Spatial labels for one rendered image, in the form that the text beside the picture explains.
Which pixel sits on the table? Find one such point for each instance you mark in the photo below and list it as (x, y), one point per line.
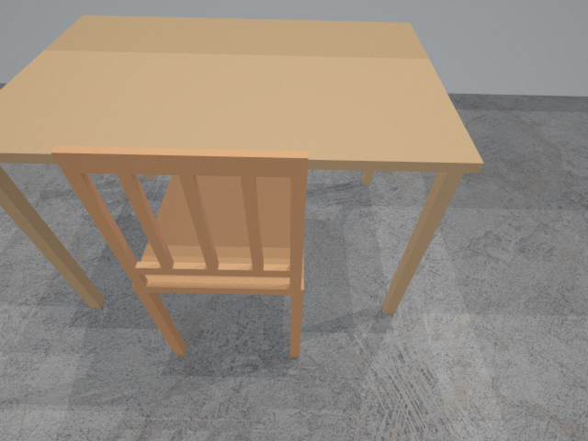
(356, 95)

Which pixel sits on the chair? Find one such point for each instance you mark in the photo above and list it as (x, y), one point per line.
(231, 222)

